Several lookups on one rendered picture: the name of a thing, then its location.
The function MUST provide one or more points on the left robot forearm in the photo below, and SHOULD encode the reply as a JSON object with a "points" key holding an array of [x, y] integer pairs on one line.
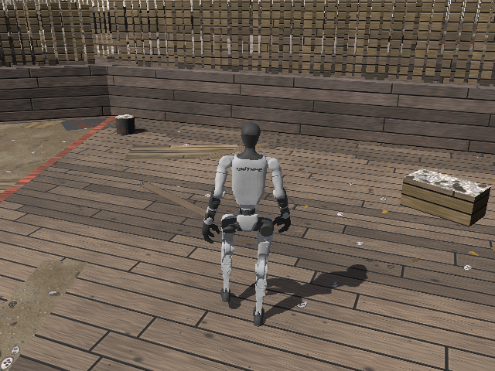
{"points": [[211, 209]]}

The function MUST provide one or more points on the robot right thigh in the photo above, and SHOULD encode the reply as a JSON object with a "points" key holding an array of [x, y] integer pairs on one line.
{"points": [[265, 234]]}

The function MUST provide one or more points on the robot right upper arm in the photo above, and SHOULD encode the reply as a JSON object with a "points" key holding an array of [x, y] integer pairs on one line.
{"points": [[276, 176]]}

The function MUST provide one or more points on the right robot hand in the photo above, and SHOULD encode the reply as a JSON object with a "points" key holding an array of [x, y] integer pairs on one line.
{"points": [[279, 221]]}

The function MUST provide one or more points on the robot left shin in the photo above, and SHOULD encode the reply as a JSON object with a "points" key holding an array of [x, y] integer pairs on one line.
{"points": [[226, 266]]}

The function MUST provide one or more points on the right robot forearm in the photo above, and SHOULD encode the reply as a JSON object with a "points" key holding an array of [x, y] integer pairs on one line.
{"points": [[283, 206]]}

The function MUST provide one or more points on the left robot hand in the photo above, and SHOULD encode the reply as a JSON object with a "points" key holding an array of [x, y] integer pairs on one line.
{"points": [[206, 231]]}

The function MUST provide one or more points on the robot left upper arm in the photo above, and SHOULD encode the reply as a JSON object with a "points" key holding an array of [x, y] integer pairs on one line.
{"points": [[221, 175]]}

